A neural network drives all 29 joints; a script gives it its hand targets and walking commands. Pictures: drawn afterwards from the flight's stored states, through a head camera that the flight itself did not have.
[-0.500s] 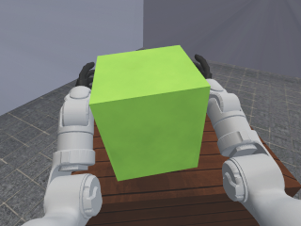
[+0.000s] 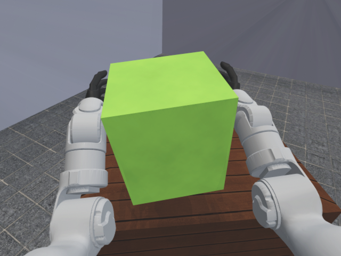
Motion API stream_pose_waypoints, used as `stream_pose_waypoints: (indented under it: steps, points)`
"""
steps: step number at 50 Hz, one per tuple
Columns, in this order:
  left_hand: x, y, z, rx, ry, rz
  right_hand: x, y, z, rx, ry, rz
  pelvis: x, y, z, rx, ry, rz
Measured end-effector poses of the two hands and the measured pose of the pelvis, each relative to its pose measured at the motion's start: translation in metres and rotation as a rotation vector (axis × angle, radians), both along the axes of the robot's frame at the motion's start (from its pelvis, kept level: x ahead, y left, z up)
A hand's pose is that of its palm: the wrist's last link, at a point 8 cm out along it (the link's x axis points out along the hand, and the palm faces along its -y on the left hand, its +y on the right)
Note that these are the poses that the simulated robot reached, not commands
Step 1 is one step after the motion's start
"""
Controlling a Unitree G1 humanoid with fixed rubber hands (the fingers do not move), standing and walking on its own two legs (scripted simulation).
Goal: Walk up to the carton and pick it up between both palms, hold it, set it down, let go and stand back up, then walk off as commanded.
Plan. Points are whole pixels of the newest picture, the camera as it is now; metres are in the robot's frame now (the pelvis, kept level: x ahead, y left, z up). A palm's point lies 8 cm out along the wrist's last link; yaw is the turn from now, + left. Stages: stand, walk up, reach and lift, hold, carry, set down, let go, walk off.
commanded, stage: hold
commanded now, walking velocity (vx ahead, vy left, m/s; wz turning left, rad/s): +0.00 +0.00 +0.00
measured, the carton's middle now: (168, 128) +0.34 -0.01 +0.20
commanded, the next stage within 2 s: set down in 0.62 s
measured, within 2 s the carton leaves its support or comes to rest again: neither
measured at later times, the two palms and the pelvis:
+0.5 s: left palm (95, 104) +0.38 +0.15 +0.24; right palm (228, 95) +0.37 -0.15 +0.26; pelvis +0.00 +0.00 +0.00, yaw +0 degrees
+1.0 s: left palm (88, 96) +0.39 +0.16 +0.26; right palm (224, 90) +0.38 -0.14 +0.27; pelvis +0.00 +0.00 +0.00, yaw +0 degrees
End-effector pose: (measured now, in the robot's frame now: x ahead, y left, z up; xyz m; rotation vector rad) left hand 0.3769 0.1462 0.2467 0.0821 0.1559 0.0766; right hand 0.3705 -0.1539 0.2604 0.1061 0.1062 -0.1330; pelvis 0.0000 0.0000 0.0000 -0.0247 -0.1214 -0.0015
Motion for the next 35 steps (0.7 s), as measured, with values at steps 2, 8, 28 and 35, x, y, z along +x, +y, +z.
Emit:
stream_pose_waypoints:
  steps: [2,8,28,35]
  points:
    - [-0.0001,-0.0001,0.0002,0.001,0.000,0.000,-0.0001,-0.0001,-0.0001,0.001,0.000,0.000,0.0000,0.0000,0.0000,0.000,0.000,0.000]
    - [-0.0011,-0.0004,0.0022,0.003,-0.005,0.001,-0.0009,-0.0003,0.0014,0.002,-0.005,0.001,-0.0001,0.0000,0.0000,0.000,0.000,0.000]
    - [0.0008,0.0006,-0.0009,-0.002,0.001,0.000,0.0009,0.0007,-0.0003,-0.003,0.002,0.001,0.0004,0.0000,0.0000,0.000,0.001,0.000]
    - [0.0001,0.0006,-0.0022,0.001,0.007,0.000,0.0005,0.0007,-0.0010,0.000,0.008,0.002,-0.0014,-0.0001,-0.0001,0.000,-0.002,0.000]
